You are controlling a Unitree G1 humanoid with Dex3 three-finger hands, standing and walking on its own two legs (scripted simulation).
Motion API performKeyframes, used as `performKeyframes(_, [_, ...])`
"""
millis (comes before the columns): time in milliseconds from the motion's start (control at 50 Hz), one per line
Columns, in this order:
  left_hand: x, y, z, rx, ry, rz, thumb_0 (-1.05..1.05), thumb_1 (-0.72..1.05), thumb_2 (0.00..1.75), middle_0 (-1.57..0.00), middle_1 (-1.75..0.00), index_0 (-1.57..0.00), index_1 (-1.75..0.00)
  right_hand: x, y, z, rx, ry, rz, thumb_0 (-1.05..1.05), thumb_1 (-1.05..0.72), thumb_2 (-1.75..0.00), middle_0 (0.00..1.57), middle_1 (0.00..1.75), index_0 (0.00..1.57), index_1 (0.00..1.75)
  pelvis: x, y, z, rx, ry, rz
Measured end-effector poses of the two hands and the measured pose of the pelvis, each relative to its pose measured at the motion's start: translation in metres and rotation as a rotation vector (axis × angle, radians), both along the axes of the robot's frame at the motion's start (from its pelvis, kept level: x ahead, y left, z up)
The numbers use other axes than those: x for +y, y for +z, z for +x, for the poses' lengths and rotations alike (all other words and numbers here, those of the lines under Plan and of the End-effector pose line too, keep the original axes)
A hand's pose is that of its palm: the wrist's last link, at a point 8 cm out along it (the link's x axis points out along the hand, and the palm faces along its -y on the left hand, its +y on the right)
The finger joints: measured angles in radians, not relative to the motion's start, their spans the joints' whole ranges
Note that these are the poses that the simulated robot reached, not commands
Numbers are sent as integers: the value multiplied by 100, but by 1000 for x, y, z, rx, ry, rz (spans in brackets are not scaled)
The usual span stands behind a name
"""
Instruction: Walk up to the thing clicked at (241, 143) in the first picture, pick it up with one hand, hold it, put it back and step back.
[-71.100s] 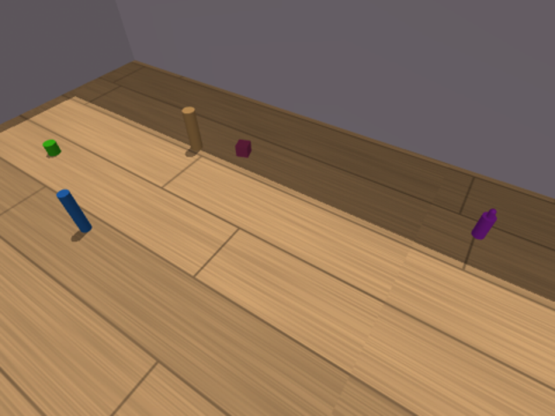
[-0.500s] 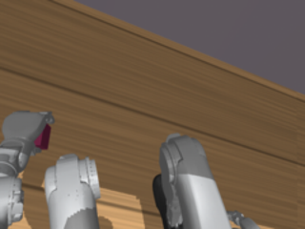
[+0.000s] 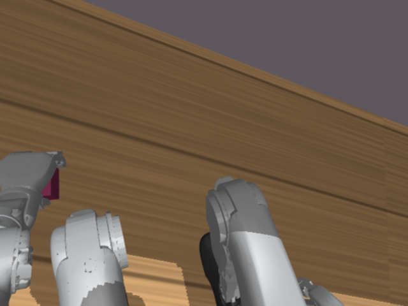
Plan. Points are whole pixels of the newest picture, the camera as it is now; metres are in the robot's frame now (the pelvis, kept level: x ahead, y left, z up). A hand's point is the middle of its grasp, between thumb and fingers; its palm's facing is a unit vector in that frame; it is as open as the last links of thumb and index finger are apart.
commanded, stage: open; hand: left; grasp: from above
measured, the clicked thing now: (36, 183) +0.41 +0.26 -0.26
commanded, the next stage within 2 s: withdraw in 1.24 s
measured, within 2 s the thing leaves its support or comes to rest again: neither
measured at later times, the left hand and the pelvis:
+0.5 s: hand (40, 181) +0.41 +0.25 -0.23, palm faces -0.43 -0.04 -0.90, open 13.1 cm; pelvis +0.00 +0.01 +0.00, yaw -2 degrees
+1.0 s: hand (38, 184) +0.40 +0.25 -0.22, palm faces -0.44 -0.04 -0.90, open 14.3 cm; pelvis -0.01 +0.01 +0.00, yaw -3 degrees
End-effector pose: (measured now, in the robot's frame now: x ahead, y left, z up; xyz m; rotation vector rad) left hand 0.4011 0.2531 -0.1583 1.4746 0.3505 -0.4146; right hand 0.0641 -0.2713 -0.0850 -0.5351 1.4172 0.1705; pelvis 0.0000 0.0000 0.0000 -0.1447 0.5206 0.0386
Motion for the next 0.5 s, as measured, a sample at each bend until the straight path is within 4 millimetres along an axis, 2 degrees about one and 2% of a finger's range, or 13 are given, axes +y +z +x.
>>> performKeyframes(160, [1,-1,-1,-7,-14,-8,-3,3,61,-67,-49,-74,-53,-1,6,-6,7,23,-8,0,-92,-90,20,30,21,30,1,0,-3,-17,-7,-10])
performKeyframes(240, [1,-3,-2,-16,-23,-5,-2,0,65,-60,-53,-64,-56,-1,9,-9,13,31,-14,0,-91,-90,20,30,21,30,2,-1,-3,-21,-9,-16])
performKeyframes(500, [0,-9,8,-51,-18,0,0,-36,91,-29,-74,-27,-78,5,17,-14,27,32,2,0,-91,-90,20,30,21,30,7,0,-3,-16,-16,-41])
